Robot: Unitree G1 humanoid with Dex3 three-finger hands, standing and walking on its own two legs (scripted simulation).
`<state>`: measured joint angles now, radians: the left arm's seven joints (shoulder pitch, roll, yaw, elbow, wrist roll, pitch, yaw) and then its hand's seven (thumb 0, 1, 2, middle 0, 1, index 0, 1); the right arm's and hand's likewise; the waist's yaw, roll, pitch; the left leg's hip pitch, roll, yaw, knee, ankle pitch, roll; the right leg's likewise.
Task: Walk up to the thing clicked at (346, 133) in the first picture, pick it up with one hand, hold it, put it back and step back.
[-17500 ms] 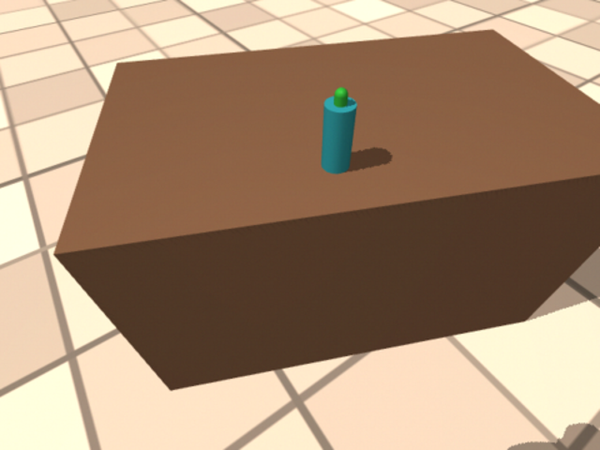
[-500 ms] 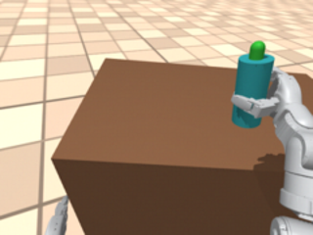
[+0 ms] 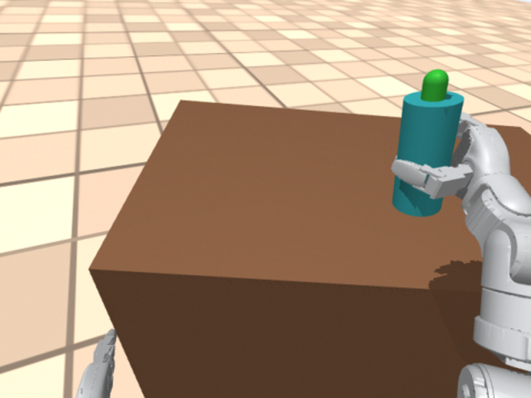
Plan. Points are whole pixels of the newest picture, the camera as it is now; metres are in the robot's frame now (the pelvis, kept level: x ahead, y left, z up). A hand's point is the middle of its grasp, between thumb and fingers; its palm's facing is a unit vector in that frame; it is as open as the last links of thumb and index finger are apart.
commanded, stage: hold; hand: right
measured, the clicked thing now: (425, 144) +0.34 -0.16 +0.29
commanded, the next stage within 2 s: crouch in 0.34 s
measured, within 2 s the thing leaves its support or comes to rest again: neither
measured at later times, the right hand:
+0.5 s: hand (425, 156) +0.34 -0.17 +0.27, palm faces +0.09 +1.00 -0.01, open 10.0 cm
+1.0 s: hand (402, 174) +0.41 -0.19 +0.20, palm faces +0.16 +0.99 +0.01, open 9.9 cm
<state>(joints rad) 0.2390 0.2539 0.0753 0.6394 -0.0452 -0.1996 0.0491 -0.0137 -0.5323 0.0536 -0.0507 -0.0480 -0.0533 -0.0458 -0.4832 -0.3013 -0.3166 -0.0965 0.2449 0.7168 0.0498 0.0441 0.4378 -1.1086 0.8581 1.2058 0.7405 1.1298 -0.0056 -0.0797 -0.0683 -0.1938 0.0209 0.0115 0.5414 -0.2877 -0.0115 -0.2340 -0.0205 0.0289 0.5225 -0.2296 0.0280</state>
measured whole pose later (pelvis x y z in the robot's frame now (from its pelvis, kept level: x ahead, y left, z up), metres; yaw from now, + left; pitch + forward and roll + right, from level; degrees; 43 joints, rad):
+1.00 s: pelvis -0.01 +0.00 +0.00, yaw +1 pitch +0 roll +0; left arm 0.25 0.23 0.06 0.66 -0.02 -0.27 0.07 -0.01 -0.52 0.06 -0.05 -0.04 -0.05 -0.04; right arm -0.62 -0.34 -0.32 0.43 0.17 0.37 0.03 0.04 0.44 -1.11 0.86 1.20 0.75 1.12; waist 0.03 -0.04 -0.03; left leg -0.29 0.01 -0.01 0.57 -0.28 -0.01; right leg -0.32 -0.03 0.01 0.56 -0.23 0.03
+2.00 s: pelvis +0.01 -0.01 -0.01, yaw +3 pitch +8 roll +1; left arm 0.26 0.23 0.03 0.50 -0.03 -0.13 0.05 -0.01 -0.53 0.06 -0.06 -0.04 -0.06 -0.04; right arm -0.75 -0.45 -0.38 0.93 0.14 -0.09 0.12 0.04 0.44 -1.11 0.87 1.19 0.75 1.12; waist 0.09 0.00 -0.07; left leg -0.44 0.00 -0.03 0.61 -0.30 -0.03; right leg -0.49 -0.04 -0.01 0.64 -0.29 0.02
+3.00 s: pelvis +0.00 -0.02 -0.04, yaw +3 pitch +16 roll +2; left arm 0.32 0.23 0.02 0.27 0.01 -0.10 0.02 -0.01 -0.53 0.06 -0.06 -0.04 -0.05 -0.05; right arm -0.81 -0.49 -0.43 1.08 0.09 -0.29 0.12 0.04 0.43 -1.11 0.86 1.20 0.74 1.13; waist 0.15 0.01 -0.11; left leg -0.73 -0.01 -0.02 0.85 -0.39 -0.03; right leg -0.79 -0.05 0.01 0.90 -0.38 0.01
